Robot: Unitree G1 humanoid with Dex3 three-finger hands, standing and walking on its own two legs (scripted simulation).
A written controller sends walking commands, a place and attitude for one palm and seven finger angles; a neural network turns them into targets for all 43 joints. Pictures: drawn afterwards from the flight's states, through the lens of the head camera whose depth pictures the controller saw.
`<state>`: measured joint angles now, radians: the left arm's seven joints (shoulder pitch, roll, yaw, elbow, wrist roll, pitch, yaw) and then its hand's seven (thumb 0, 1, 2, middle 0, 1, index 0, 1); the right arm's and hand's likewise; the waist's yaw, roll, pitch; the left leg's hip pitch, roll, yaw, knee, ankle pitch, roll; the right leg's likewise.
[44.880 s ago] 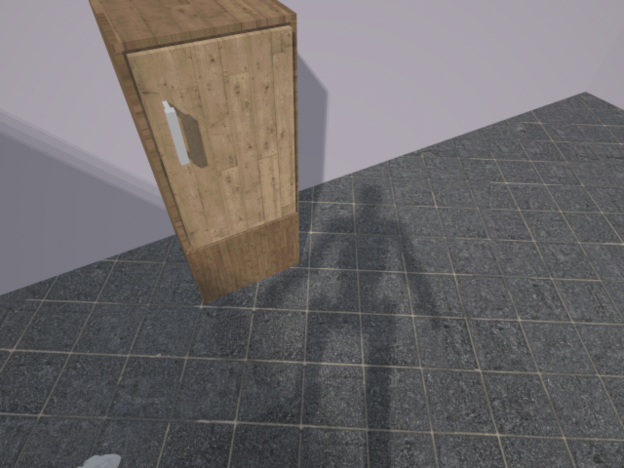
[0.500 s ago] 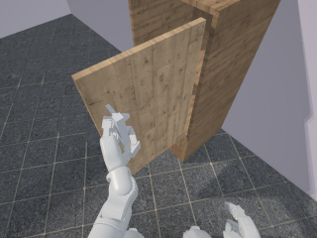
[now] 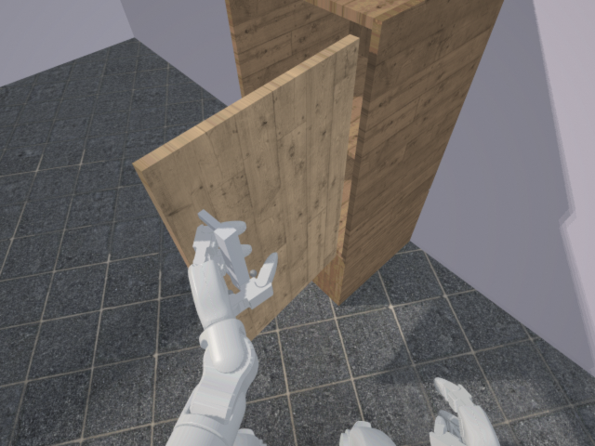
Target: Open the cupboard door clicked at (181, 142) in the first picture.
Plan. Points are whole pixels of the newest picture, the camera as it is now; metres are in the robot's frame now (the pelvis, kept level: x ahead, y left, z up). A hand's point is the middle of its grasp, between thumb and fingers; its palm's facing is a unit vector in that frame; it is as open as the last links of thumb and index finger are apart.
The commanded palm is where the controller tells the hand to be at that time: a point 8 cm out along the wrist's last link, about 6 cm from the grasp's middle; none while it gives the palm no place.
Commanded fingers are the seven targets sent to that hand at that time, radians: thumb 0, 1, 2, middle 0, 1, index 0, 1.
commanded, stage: open thumb and fingers to let go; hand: left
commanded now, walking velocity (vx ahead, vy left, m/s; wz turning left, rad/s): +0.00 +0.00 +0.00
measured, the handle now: (225, 251) +0.37 +0.12 +0.05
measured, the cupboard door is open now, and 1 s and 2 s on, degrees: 95 95 95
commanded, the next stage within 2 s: slide the hand sideways off the handle in 0.50 s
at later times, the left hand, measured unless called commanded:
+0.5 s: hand (253, 273) +0.33 +0.07 +0.05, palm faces +0.31 -0.95 +0.00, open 15.0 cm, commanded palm +0.29 +0.12 +0.04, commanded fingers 0.00 -0.50 0.30 -0.15 -0.30 -0.15 -0.30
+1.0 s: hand (241, 301) +0.29 +0.08 +0.05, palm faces -0.11 -0.99 +0.02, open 16.3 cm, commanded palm +0.27 +0.14 +0.04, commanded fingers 0.00 -0.50 0.30 -0.15 -0.30 -0.15 -0.30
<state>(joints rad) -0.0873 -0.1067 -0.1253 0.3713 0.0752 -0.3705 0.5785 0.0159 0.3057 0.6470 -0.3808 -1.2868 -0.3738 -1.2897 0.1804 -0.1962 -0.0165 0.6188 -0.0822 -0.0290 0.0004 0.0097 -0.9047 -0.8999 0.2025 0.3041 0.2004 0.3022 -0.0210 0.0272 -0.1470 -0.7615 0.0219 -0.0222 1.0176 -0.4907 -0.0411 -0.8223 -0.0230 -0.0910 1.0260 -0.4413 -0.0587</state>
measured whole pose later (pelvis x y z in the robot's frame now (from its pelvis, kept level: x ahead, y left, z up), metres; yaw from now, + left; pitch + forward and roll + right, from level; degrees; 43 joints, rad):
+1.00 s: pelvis +0.00 +0.04 -0.01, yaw -1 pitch +13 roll +0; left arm 0.03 0.00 -0.19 0.21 -0.02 -0.38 0.11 -0.01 -0.50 0.30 -0.15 -0.31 -0.16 -0.31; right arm 0.26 -0.22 0.00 0.50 -0.02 -0.04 0.02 0.01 -0.90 -0.90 0.20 0.30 0.20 0.30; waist -0.02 0.02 -0.13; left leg -0.79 0.00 0.02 1.08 -0.52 0.02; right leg -0.84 -0.05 -0.05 1.06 -0.44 0.00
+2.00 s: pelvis +0.01 +0.03 -0.03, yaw -1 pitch +15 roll -1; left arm 0.50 0.16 -0.05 -0.25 -0.14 -0.33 -0.11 -0.01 -0.50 0.30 -0.15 -0.30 -0.15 -0.30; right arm 0.26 -0.22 0.01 0.40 0.01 -0.09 -0.04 0.01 -0.90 -0.90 0.20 0.30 0.20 0.30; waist 0.01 0.04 -0.15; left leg -0.86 0.02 -0.03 1.20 -0.60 0.00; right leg -0.90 -0.03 -0.09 1.16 -0.52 -0.02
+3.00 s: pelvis +0.04 +0.05 +0.07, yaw -1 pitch -3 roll -1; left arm 0.50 0.32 0.28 -0.40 -0.04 -0.05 0.13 0.01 0.42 0.70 -0.19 -0.30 -0.20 -0.30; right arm 0.23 -0.23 0.05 0.60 0.00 -0.14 -0.09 0.01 -0.90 -0.90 0.21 0.30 0.20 0.30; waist 0.06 0.07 -0.02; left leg -0.13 -0.01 0.02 0.52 -0.34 0.03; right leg -0.17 -0.03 -0.05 0.48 -0.26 0.02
